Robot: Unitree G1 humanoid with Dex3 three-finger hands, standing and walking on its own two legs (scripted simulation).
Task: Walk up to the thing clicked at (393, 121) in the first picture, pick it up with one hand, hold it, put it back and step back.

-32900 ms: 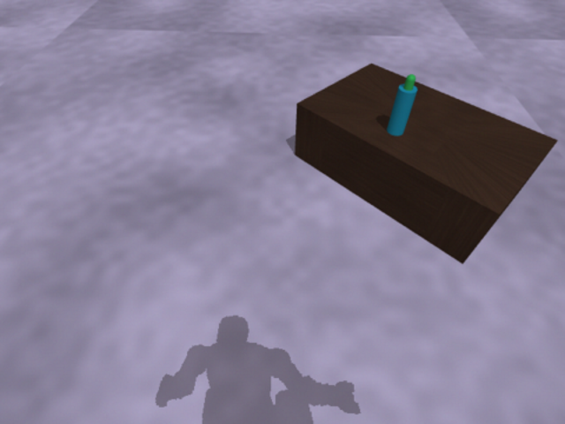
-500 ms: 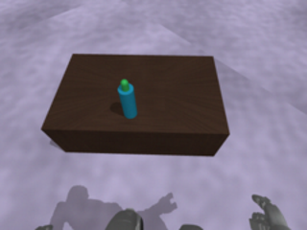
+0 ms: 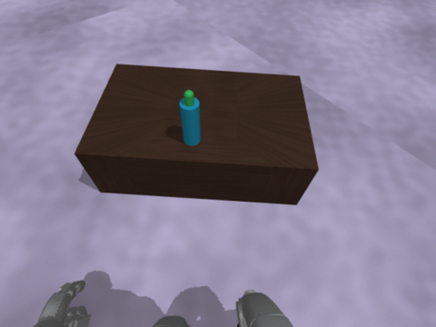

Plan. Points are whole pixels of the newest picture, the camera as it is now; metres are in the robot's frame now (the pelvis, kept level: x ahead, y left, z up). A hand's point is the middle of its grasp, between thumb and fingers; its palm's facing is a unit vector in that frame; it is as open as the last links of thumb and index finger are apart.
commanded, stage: step back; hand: left
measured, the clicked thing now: (190, 117) +0.86 +0.11 -0.29
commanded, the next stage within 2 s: stand in 1.80 s
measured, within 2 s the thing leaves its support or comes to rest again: neither
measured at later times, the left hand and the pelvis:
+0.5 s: hand out of the picture -0.07 +0.25 -0.12, palm faces -0.04 -0.89 -0.45, open 7.4 cm; pelvis -0.16 -0.03 +0.01, yaw -2 degrees
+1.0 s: hand out of the picture -0.26 +0.25 -0.14, palm faces -0.06 -0.92 -0.40, open 7.4 cm; pelvis -0.30 -0.02 +0.01, yaw -6 degrees
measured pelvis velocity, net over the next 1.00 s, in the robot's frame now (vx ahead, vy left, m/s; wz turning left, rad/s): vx -0.30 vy -0.02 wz -0.10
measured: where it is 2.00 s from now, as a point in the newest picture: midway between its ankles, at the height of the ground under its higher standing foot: outside the picture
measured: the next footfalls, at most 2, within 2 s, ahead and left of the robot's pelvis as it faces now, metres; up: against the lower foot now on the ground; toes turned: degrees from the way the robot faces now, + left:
right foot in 0.22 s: -0.08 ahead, -0.14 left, +0.00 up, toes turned -2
left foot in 0.60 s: -0.16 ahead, +0.10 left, +0.00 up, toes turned -3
